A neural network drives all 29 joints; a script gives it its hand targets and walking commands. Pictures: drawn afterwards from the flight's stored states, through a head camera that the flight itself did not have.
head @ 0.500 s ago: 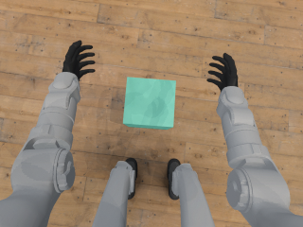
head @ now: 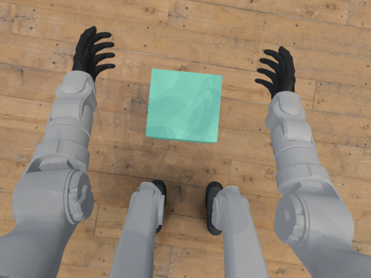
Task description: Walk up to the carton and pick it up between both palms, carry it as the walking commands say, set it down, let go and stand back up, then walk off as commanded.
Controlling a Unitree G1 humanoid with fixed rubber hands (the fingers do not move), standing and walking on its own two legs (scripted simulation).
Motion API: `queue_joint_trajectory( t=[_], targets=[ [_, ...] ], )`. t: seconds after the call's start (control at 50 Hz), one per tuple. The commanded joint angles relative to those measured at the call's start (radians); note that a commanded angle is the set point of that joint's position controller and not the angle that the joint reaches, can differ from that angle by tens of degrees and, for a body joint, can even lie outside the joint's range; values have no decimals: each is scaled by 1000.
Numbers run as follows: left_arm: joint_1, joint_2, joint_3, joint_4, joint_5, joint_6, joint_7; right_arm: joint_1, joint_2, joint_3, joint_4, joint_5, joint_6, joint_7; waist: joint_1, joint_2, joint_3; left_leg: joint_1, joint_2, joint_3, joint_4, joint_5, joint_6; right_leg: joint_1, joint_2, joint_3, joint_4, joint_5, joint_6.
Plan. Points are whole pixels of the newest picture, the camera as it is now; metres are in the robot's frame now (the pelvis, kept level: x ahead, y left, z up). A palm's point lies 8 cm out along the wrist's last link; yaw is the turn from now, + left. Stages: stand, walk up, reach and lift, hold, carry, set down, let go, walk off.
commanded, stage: reach and lift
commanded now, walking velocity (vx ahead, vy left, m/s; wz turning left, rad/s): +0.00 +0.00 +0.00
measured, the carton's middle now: (183, 111) +0.48 +0.03 -0.47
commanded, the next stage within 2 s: none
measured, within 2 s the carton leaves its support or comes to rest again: neither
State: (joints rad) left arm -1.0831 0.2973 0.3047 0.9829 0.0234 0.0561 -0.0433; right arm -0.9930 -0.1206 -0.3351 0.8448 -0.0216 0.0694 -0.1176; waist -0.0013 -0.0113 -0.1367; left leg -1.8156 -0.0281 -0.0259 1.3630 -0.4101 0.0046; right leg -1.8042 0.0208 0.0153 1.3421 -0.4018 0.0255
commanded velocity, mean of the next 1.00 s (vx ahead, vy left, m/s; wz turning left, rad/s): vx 0.00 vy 0.00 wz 0.00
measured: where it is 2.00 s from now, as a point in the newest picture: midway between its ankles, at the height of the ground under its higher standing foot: (185, 216)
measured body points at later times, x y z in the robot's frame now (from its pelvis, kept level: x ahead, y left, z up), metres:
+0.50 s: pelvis -0.03 +0.00 -0.14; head +0.31 +0.02 +0.16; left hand +0.51 +0.22 -0.29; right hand +0.50 -0.16 -0.29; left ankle +0.07 +0.11 -0.56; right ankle +0.08 -0.13 -0.56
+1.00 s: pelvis -0.04 +0.00 -0.22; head +0.33 +0.02 +0.03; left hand +0.50 +0.21 -0.41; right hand +0.49 -0.17 -0.41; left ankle +0.07 +0.11 -0.56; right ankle +0.08 -0.13 -0.56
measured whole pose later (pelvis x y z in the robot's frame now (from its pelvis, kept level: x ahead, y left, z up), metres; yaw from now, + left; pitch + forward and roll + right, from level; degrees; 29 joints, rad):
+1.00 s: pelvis -0.04 +0.00 -0.22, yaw -1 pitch +38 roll -2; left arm -1.39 0.43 0.06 1.15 -0.23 0.01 0.07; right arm -1.36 -0.29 -0.11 1.09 0.23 0.02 -0.16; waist 0.00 -0.03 0.33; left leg -2.29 -0.02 -0.01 2.19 -0.56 0.01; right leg -2.28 0.06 0.01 2.16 -0.54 0.06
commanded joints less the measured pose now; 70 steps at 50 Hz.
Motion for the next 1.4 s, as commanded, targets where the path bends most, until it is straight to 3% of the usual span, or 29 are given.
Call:
queue_joint_trajectory(
  t=[0.0, 0.18, 0.46, 0.82, 1.04, 1.38],
  targets=[
    [-222, 126, -19, -107, -28, -10, 13, -191, -86, 20, -106, 25, -11, -14, 13, 46, -928, 492, -38, 35, -5, 300, -35, 430, 65, -63, 33, 252, 36],
    [-303, 185, -70, -173, -96, 25, 45, -274, -128, 72, -179, 87, 32, -38, 20, 54, -1018, 425, -31, 53, 173, 240, -37, 362, 67, -86, 213, 190, 34],
    [-381, 195, -126, -55, -154, 3, 81, -367, -184, 109, -27, 141, 2, -48, 18, 55, -880, 257, -5, 35, 374, 175, -36, 168, 53, -83, 426, 126, 31],
    [-528, 234, -217, 63, -229, -51, 111, -521, -244, 180, 119, 222, -59, -45, 17, 53, -786, 187, 23, 11, 586, 172, -27, 82, 34, -64, 641, 123, 29],
    [-572, 259, -245, 65, -257, -67, 115, -574, -239, 241, 162, 284, -71, -42, 35, 39, -756, 190, 30, 11, 656, 184, -19, 83, 30, -62, 711, 135, 27],
    [-583, 209, -268, 121, -258, -67, 113, -585, -218, 241, 192, 269, -77, -44, 26, 36, -694, 132, 23, 7, 648, 150, -15, 61, 34, -54, 699, 116, 24]
  ],
)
